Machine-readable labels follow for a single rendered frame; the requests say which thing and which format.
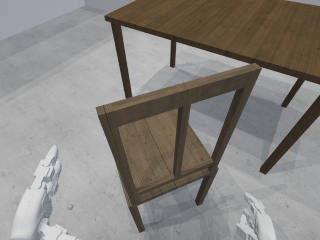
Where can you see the left robot hand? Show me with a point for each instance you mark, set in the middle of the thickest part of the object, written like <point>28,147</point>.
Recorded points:
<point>29,222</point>

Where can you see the table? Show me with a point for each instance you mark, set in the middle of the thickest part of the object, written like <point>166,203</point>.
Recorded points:
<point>278,35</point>

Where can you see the right robot hand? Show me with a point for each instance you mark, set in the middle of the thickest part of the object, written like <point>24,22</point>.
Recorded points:
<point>260,226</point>

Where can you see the chair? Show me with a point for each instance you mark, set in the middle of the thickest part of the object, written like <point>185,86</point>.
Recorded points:
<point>155,149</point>

